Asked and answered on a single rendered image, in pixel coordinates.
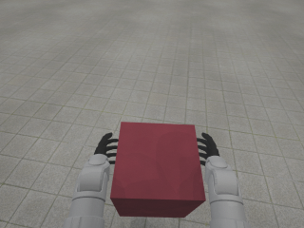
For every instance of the left robot forearm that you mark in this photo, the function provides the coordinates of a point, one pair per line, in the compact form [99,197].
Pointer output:
[88,200]

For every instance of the right robot hand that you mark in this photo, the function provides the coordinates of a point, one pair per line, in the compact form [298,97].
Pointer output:
[210,148]

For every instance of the left robot hand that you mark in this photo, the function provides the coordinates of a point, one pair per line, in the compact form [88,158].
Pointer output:
[102,147]

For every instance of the carton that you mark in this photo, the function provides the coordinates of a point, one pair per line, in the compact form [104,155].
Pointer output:
[157,172]

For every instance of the right robot forearm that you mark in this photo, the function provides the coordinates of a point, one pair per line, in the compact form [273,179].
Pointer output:
[225,198]

